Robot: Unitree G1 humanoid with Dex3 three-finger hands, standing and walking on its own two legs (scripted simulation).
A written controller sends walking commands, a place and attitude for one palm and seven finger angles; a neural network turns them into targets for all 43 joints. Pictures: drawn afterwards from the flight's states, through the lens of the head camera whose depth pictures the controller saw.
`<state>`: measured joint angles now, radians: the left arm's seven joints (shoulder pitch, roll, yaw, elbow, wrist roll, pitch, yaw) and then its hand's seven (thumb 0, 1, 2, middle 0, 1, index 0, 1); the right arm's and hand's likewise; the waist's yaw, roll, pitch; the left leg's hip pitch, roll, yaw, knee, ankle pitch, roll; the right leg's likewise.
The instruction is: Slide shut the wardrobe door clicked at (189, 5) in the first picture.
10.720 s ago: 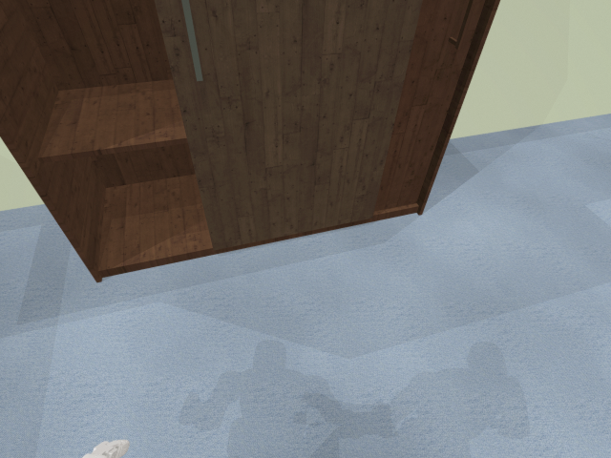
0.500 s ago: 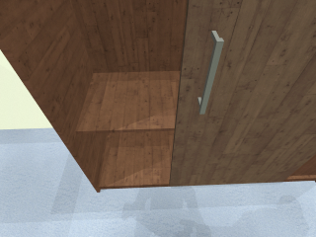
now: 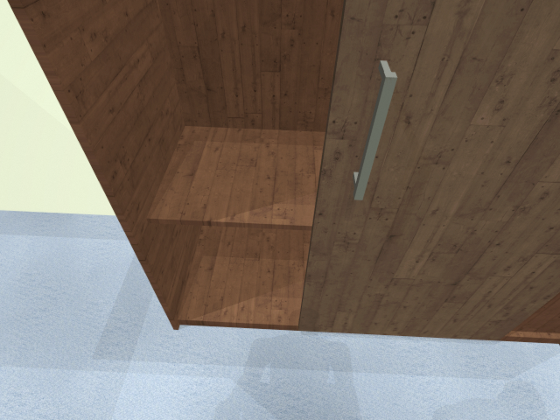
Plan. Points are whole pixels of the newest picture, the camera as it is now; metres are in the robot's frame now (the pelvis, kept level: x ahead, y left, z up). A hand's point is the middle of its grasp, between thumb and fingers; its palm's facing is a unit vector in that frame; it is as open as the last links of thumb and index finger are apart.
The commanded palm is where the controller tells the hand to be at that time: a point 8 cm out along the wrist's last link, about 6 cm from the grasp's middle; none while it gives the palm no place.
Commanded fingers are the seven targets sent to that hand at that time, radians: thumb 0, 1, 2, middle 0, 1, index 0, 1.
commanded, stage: come to a stop and stand still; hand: right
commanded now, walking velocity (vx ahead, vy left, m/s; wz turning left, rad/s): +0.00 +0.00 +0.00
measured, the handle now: (369, 138) +0.53 -0.12 +0.14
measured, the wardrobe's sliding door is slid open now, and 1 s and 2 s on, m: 0.45 0.45 0.45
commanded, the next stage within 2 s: look again from close up in 0.86 s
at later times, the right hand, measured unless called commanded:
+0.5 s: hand out of the picture -0.01 -0.18 -0.18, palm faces +0.04 +0.98 -0.19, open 7.4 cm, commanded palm none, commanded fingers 0.00 -0.90 -0.90 0.20 0.30 0.20 0.30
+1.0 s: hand out of the picture -0.07 -0.18 -0.18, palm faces +0.05 +0.99 -0.14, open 7.4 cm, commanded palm none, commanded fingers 0.00 -0.90 -0.90 0.20 0.30 0.20 0.30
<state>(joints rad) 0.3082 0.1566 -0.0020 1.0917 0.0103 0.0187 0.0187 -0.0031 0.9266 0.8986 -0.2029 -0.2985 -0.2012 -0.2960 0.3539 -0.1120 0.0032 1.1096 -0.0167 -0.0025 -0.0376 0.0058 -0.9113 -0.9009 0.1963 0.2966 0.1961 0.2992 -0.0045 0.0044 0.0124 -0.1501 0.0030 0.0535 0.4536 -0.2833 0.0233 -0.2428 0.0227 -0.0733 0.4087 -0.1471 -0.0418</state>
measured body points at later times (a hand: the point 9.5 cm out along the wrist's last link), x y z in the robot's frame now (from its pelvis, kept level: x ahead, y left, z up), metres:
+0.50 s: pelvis -0.01 -0.02 -0.01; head -0.02 -0.02 +0.44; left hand +0.00 +0.20 -0.17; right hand -0.01 -0.23 -0.17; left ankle -0.02 +0.10 -0.74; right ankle +0.05 -0.09 -0.74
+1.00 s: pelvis -0.01 -0.03 +0.00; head -0.02 -0.05 +0.45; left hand -0.01 +0.19 -0.15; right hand -0.07 -0.23 -0.17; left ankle -0.02 +0.10 -0.74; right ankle +0.05 -0.09 -0.74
